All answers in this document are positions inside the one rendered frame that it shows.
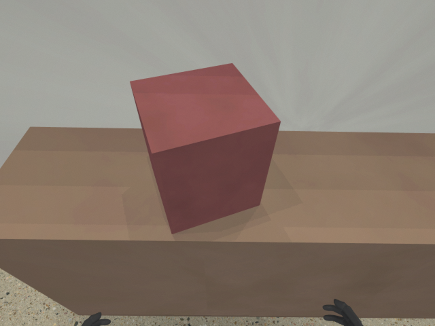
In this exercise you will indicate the right robot hand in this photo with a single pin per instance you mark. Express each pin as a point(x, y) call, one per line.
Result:
point(349, 317)

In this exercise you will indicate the pedestal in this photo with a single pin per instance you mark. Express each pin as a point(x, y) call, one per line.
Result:
point(343, 215)

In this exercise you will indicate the left robot hand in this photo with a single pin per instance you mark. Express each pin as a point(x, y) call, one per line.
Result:
point(94, 320)

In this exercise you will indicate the carton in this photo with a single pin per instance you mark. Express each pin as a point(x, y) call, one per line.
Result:
point(210, 139)

